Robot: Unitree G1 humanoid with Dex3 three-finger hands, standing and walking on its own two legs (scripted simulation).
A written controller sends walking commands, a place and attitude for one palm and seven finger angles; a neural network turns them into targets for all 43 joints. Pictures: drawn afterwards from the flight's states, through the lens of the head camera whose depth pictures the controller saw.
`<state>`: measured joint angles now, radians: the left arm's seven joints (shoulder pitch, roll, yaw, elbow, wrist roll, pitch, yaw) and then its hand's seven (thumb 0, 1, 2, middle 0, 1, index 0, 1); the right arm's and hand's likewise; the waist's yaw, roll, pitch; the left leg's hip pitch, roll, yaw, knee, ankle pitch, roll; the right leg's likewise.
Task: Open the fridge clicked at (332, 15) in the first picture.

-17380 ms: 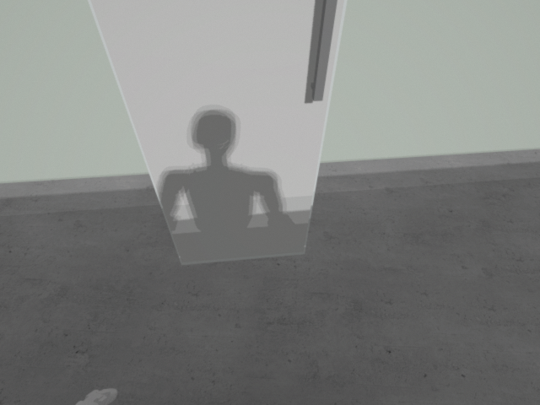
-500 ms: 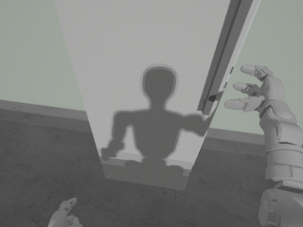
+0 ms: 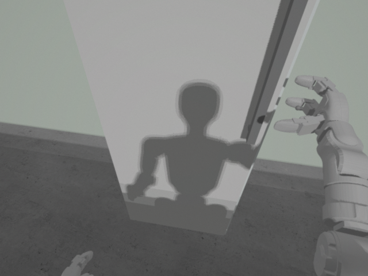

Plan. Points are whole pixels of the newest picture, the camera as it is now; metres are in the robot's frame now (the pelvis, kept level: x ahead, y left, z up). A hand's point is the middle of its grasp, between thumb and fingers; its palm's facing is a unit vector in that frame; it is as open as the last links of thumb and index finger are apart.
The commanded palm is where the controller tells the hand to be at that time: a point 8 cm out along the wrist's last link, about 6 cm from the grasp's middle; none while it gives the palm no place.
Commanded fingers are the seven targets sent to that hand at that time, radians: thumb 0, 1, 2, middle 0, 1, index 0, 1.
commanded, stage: move the hooked fingers beside the handle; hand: right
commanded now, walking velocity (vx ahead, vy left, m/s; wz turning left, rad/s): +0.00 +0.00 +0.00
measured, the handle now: (269, 76) +0.48 -0.14 +0.24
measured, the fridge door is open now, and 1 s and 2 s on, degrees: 0 0 0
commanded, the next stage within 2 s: feel for the door with the fingertips in 0.94 s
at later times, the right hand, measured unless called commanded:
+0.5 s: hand (299, 106) +0.40 -0.19 +0.22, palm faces +0.12 +0.99 +0.01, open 14.0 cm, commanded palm +0.38 -0.24 +0.21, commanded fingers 0.00 0.50 -0.30 0.30 1.20 0.30 1.20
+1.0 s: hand (294, 105) +0.43 -0.19 +0.20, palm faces +0.12 +0.99 +0.02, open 13.9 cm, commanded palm +0.39 -0.24 +0.21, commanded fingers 0.00 0.50 -0.30 0.30 1.20 0.30 1.20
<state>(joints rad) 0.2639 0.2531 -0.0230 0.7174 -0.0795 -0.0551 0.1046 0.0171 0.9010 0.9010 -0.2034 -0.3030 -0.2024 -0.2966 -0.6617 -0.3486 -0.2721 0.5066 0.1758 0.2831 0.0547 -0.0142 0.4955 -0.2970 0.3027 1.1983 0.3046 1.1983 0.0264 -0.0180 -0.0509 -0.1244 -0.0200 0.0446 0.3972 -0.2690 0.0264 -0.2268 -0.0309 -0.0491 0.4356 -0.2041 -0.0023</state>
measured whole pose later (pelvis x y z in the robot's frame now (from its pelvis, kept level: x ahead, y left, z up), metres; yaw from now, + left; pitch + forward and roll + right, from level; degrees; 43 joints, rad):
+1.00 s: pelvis +0.00 +0.00 +0.00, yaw +0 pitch +1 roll +0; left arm 0.30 0.27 -0.01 0.72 -0.08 -0.05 0.10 0.02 0.90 0.90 -0.20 -0.30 -0.20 -0.30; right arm -0.70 -0.38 -0.28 0.59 0.19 0.30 0.08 -0.01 0.50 -0.30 0.30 1.20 0.30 1.20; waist 0.04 -0.03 -0.06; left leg -0.14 -0.02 0.04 0.39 -0.26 0.03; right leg -0.24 -0.03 -0.05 0.43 -0.20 0.00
